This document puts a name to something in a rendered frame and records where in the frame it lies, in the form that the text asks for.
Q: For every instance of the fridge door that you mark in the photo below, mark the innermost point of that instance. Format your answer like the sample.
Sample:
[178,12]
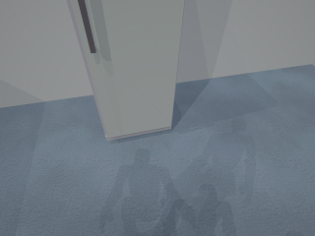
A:
[134,66]

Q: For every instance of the handle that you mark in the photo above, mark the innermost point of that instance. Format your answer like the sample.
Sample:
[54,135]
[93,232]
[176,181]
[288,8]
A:
[87,25]

